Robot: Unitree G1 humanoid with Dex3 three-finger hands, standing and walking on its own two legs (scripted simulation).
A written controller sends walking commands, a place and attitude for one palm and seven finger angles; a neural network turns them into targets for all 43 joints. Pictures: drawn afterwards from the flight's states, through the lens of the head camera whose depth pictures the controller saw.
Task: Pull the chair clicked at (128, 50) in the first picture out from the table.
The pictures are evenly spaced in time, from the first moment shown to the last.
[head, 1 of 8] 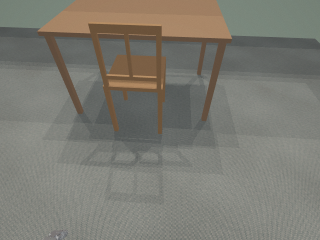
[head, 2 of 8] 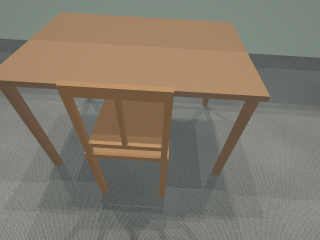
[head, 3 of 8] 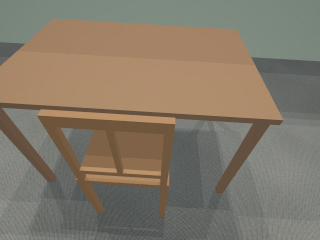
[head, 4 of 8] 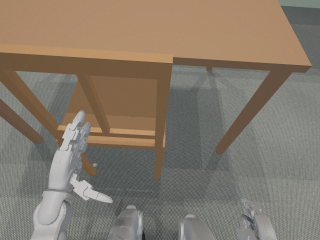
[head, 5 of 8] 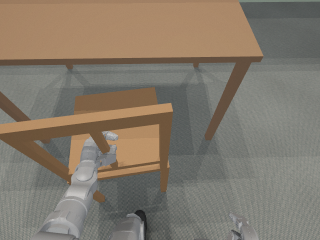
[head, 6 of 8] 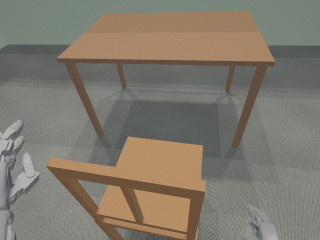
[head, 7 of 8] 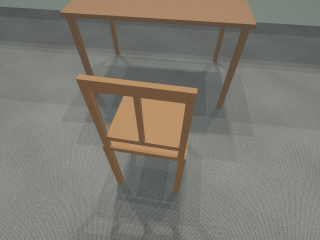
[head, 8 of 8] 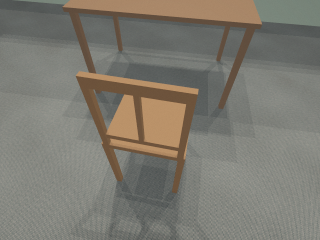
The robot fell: no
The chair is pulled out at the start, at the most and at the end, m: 0.00 0.60 0.60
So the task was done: yes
